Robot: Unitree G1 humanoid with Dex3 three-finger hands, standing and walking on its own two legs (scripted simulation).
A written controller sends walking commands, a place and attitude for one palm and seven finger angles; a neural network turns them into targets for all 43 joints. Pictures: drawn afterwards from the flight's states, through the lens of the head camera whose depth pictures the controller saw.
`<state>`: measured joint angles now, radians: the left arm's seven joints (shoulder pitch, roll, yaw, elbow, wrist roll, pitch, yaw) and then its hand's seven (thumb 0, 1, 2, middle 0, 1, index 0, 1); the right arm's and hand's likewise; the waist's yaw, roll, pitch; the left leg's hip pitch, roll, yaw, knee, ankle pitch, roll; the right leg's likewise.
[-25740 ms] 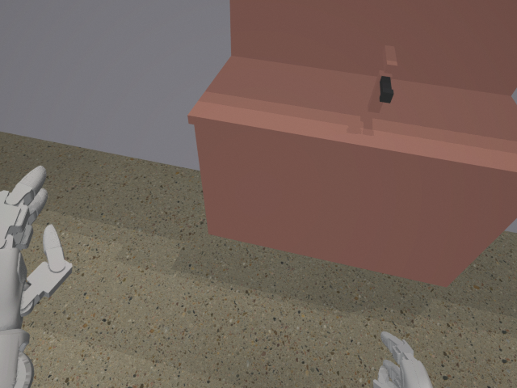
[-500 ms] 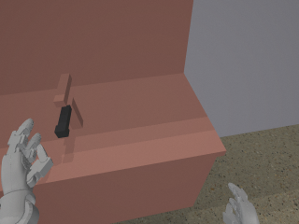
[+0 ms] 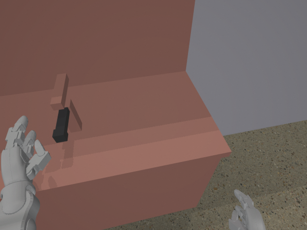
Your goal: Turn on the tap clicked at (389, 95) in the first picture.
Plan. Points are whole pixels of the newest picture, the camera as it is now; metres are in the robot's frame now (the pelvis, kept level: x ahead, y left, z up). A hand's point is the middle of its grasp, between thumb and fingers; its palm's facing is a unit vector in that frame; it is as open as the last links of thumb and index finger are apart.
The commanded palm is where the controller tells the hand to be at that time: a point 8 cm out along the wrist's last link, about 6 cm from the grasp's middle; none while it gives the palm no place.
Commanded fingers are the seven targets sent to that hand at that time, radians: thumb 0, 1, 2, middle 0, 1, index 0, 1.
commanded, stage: reach beside the lever's end, fingers flat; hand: left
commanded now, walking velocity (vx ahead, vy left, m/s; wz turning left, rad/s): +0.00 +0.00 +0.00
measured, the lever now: (60, 135) +0.32 +0.29 +0.07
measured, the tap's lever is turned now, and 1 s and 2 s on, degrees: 0 0 11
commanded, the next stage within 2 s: push the lever round in 0.96 s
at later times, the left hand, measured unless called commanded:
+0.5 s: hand (43, 144) +0.28 +0.31 +0.08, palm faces +0.52 -0.85 -0.10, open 7.8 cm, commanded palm +0.24 +0.35 +0.07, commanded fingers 0.00 0.90 0.90 -0.15 -0.15 -0.15 -0.15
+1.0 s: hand (42, 147) +0.28 +0.32 +0.07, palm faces +0.53 -0.85 -0.09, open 7.8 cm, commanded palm +0.24 +0.36 +0.07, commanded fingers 0.00 0.90 0.90 -0.15 -0.15 -0.15 -0.15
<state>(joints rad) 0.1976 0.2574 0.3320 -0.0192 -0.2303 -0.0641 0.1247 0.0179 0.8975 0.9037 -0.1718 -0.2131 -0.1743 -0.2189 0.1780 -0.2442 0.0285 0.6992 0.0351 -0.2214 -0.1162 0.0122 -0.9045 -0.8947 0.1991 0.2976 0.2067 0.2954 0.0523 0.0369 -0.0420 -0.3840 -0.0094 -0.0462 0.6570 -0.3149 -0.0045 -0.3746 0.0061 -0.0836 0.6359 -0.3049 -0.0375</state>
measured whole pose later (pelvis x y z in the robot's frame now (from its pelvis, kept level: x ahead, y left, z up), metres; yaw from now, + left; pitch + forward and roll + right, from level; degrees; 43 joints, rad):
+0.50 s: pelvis +0.00 +0.01 +0.00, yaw +0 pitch +5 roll -1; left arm 0.02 0.32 0.42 0.25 -0.23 -0.15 0.05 0.02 0.90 0.90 -0.15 -0.15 -0.15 -0.16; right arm 0.20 -0.26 0.02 0.71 0.04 -0.20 -0.12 0.01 -0.90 -0.89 0.20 0.30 0.21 0.30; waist 0.03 0.03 -0.05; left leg -0.46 -0.01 -0.04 0.70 -0.33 0.00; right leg -0.44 0.01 -0.08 0.66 -0.31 -0.03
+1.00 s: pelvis +0.00 +0.01 -0.01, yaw +0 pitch +6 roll -1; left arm 0.00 0.32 0.44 0.31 -0.23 -0.21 0.03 0.02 0.90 0.90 -0.15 -0.15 -0.15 -0.15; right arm 0.20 -0.26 0.01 0.71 0.03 -0.17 -0.12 0.01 -0.91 -0.89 0.20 0.30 0.21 0.30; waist 0.03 0.03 -0.05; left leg -0.50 -0.01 -0.05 0.74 -0.34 0.01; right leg -0.48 0.01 -0.09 0.69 -0.32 -0.03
